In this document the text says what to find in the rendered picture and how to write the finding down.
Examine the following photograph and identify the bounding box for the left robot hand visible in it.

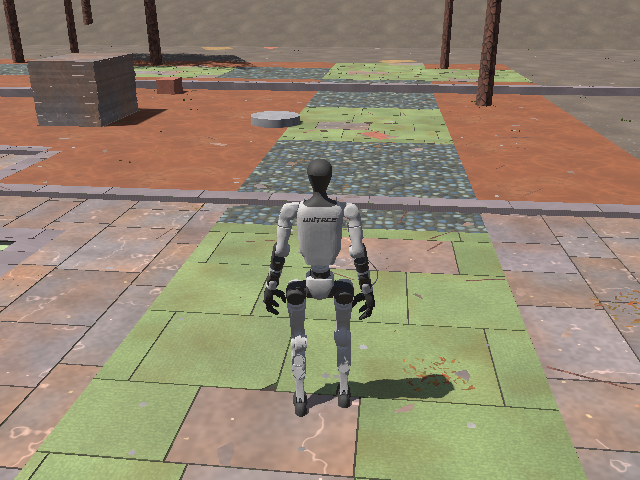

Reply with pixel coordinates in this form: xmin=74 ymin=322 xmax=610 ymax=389
xmin=263 ymin=287 xmax=286 ymax=315

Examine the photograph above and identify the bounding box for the robot right shin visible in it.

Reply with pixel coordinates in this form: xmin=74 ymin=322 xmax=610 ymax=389
xmin=337 ymin=330 xmax=351 ymax=395

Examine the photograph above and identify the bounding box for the left robot upper arm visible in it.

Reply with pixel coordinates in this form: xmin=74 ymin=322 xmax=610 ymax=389
xmin=275 ymin=202 xmax=299 ymax=257

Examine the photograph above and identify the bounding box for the right robot foot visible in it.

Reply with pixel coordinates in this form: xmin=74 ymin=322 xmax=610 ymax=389
xmin=336 ymin=384 xmax=351 ymax=408

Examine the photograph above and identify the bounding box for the robot left forearm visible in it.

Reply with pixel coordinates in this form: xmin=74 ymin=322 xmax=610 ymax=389
xmin=266 ymin=242 xmax=285 ymax=290

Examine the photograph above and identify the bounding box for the right robot upper arm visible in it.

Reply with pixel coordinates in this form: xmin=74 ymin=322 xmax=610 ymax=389
xmin=341 ymin=202 xmax=365 ymax=259

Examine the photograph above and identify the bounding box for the robot right forearm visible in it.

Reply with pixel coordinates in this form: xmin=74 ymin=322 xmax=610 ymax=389
xmin=354 ymin=243 xmax=373 ymax=294

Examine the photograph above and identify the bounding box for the right robot hand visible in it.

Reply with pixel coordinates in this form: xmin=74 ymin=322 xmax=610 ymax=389
xmin=352 ymin=291 xmax=375 ymax=320

